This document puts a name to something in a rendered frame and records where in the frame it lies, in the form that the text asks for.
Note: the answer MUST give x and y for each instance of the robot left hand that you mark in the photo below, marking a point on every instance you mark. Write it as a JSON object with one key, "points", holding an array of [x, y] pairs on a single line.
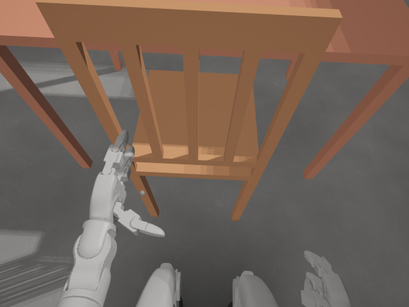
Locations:
{"points": [[109, 187]]}

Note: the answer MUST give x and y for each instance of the robot right hand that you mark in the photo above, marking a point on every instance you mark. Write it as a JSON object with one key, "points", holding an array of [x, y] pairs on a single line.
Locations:
{"points": [[330, 289]]}

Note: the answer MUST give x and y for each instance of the table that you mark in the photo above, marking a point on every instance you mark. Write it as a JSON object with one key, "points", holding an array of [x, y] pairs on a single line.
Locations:
{"points": [[371, 32]]}

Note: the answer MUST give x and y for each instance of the left robot forearm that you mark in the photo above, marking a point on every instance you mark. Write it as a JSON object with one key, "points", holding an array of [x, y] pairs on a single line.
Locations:
{"points": [[93, 252]]}

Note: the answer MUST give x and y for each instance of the robot left thigh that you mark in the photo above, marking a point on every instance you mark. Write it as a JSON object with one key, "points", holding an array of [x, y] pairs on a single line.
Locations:
{"points": [[162, 289]]}

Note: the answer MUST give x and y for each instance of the right robot shin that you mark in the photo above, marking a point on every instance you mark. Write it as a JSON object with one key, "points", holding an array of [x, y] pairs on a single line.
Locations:
{"points": [[247, 273]]}

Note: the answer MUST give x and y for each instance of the chair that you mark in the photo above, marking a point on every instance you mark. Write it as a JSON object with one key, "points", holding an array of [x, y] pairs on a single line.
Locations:
{"points": [[193, 124]]}

